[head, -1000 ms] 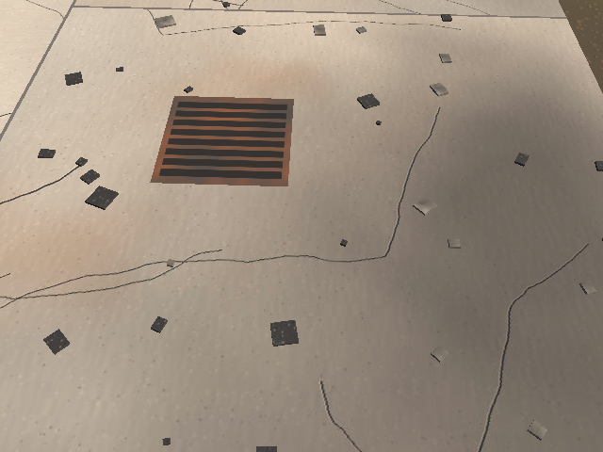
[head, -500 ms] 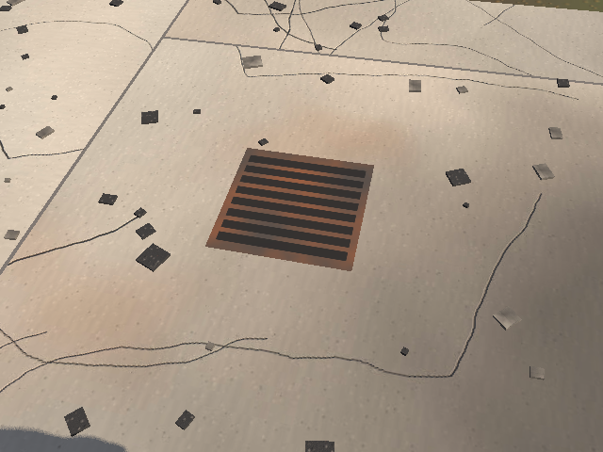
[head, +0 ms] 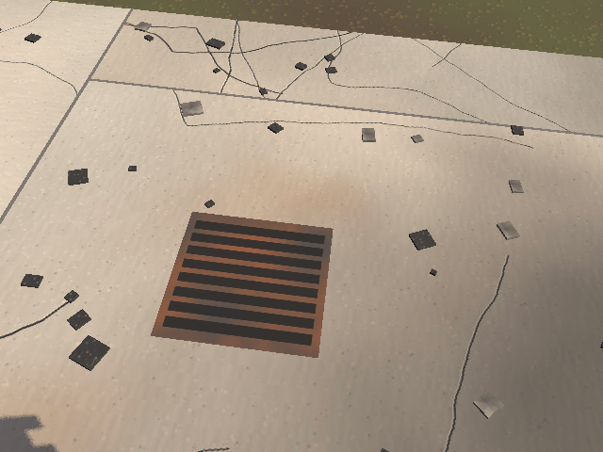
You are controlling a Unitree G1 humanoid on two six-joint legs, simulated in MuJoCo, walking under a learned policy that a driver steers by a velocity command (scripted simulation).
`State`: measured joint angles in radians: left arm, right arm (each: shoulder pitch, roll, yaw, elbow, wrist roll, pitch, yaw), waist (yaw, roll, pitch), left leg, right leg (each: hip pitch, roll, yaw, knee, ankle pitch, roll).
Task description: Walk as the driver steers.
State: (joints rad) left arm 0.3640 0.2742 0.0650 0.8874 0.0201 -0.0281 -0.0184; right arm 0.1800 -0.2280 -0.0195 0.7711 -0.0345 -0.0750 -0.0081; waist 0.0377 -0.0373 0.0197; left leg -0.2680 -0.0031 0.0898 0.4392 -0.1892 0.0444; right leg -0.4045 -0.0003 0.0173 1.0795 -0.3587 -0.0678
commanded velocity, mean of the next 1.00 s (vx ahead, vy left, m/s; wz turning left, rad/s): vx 0.48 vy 0.00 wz -0.11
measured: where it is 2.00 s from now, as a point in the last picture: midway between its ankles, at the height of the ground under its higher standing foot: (385, 401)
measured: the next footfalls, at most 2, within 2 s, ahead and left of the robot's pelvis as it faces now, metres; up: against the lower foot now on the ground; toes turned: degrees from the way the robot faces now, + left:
right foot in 0.38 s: +0.31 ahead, -0.15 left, +0.00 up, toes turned -18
left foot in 0.94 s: +0.63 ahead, -0.07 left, +0.00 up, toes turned -2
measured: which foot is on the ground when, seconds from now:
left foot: down 0.00-0.40, up 0.42-0.92, down 0.94-1.00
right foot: up 0.00-0.36, down 0.38-0.96, up 0.98-1.00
